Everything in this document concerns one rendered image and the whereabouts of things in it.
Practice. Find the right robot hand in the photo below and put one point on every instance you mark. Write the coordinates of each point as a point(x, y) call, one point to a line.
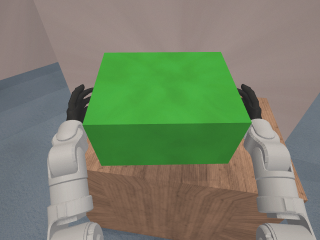
point(250, 102)

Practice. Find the right robot upper arm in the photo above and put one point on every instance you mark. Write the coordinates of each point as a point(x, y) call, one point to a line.
point(277, 231)

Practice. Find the left robot hand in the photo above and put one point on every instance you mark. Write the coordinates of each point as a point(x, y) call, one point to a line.
point(76, 105)

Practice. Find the robot left forearm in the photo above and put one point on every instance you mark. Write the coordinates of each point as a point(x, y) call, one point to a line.
point(67, 177)

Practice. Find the pedestal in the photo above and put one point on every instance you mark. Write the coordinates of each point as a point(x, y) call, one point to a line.
point(182, 201)

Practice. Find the robot right forearm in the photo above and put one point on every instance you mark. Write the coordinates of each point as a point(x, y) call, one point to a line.
point(277, 191)

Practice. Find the left robot upper arm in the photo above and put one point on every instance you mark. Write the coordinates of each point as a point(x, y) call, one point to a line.
point(84, 231)

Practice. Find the carton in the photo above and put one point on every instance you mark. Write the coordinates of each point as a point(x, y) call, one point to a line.
point(165, 108)

